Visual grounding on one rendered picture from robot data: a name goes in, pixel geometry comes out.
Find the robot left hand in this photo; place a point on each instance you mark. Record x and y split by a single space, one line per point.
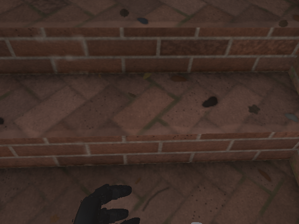
90 212

